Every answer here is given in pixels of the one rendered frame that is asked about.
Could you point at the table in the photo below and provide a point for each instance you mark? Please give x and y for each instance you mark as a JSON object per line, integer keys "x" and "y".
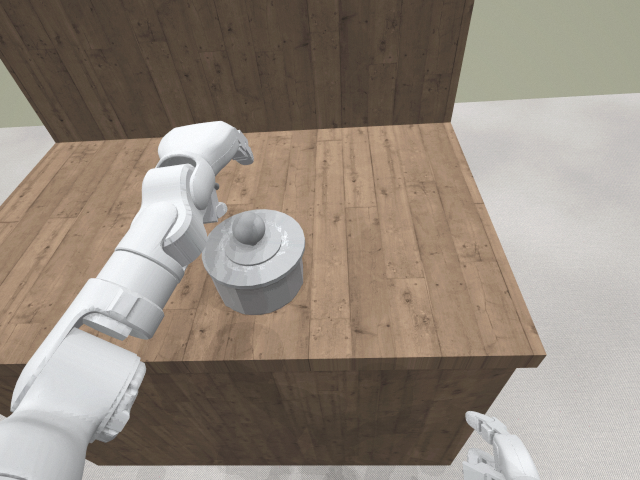
{"x": 409, "y": 314}

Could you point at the knob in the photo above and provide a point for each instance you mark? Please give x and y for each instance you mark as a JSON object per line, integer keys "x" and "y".
{"x": 248, "y": 228}

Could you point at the robot left upper arm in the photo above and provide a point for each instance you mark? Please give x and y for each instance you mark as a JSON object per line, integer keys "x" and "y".
{"x": 84, "y": 392}

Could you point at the left robot forearm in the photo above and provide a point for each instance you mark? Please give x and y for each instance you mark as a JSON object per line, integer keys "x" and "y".
{"x": 129, "y": 294}

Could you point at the right robot hand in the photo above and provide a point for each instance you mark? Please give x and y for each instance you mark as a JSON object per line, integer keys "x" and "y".
{"x": 511, "y": 458}

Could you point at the left robot hand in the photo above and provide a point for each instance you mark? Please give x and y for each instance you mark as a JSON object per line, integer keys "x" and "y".
{"x": 216, "y": 142}

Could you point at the pot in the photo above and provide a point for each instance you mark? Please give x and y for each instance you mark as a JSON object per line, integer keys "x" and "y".
{"x": 263, "y": 300}

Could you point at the lid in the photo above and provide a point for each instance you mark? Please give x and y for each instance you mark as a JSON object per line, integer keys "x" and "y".
{"x": 242, "y": 266}

